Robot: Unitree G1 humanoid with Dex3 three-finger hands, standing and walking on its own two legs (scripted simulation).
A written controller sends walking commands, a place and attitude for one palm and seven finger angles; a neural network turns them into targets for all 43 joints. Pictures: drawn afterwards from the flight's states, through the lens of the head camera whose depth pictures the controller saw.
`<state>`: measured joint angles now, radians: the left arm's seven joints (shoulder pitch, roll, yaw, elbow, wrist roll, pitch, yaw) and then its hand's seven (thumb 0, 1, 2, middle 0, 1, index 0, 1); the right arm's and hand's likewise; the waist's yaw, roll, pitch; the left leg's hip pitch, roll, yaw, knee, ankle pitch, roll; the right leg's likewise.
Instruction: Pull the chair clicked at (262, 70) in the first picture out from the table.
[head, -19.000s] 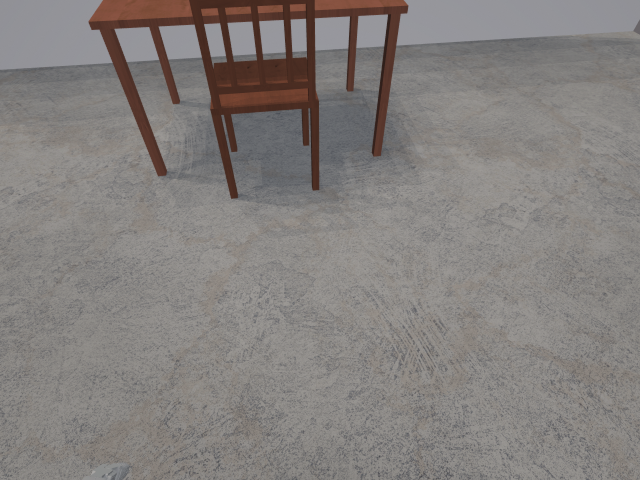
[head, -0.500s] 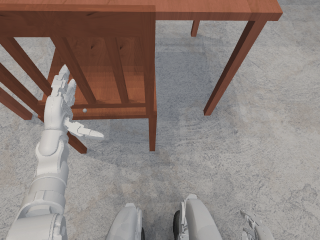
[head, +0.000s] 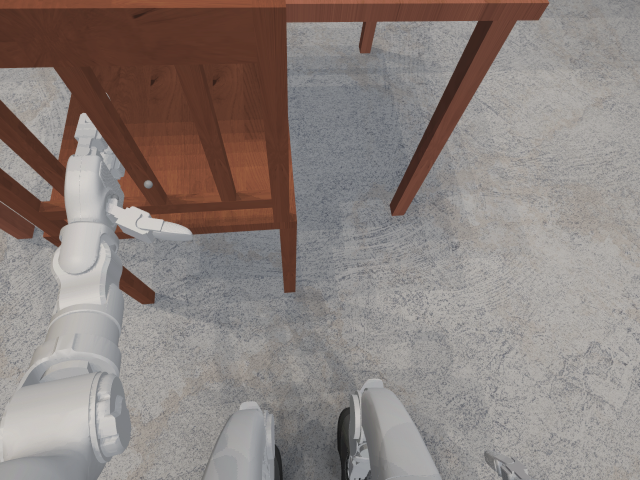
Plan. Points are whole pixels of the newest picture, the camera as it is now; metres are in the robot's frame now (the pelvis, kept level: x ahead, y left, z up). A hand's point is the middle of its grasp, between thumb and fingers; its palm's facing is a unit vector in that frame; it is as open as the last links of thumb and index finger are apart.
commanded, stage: push the fingers through the gap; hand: left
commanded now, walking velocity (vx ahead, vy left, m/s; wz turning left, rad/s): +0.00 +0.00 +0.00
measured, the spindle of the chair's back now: (124, 147) +0.51 +0.22 +0.03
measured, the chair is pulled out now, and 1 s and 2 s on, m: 0.00 0.00 0.01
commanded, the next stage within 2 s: hook a spindle and tug to test in 0.66 s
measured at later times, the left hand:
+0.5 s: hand (146, 162) +0.50 +0.19 +0.02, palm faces +0.05 -1.00 -0.05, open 17.0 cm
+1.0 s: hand (148, 167) +0.48 +0.19 +0.02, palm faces +0.06 -1.00 -0.05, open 16.4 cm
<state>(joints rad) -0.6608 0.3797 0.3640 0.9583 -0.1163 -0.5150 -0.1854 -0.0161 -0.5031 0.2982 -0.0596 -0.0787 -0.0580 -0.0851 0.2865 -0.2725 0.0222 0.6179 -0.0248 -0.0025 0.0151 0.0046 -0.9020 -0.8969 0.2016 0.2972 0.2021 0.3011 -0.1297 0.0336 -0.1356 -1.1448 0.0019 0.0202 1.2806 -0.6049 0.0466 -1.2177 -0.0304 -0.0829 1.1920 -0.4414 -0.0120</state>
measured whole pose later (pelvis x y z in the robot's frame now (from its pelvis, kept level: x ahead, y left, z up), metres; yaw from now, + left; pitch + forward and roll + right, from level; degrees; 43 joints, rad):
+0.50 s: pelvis +0.00 +0.00 +0.00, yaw -1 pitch +29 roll -3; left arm -0.78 0.46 0.42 1.07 -0.09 -0.52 -0.20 -0.02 -0.50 0.30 -0.06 -0.08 -0.06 -0.08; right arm 0.30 -0.27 0.04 0.61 -0.03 0.07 0.03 0.00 -0.90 -0.90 0.20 0.30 0.20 0.30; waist -0.16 0.04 -0.13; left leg -1.19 0.01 0.01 1.30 -0.61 0.05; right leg -1.25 -0.02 -0.09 1.19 -0.44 -0.01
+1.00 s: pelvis +0.01 +0.00 +0.00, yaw +0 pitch +27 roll -3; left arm -0.72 0.40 0.38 1.02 -0.10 -0.54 -0.16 -0.02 -0.50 0.30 -0.14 -0.33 -0.13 -0.33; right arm 0.29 -0.26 0.03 0.60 -0.03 0.08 0.03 0.00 -0.90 -0.90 0.20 0.30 0.20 0.30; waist -0.15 0.03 -0.14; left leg -1.14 0.01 0.01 1.27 -0.61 0.05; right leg -1.21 -0.02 -0.09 1.17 -0.44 -0.01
